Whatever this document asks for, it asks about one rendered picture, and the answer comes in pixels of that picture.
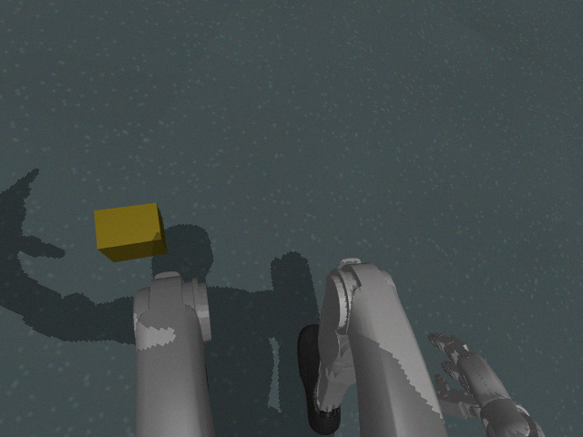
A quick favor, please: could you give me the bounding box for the right robot hand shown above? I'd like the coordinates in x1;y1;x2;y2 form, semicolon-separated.
428;333;511;420

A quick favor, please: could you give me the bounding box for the right robot arm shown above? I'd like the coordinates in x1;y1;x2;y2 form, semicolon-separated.
480;399;545;437

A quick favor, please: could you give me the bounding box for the carton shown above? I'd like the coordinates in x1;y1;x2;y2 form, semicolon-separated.
94;203;168;262

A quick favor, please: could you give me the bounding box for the right robot foot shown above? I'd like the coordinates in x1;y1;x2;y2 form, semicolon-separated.
297;324;341;435

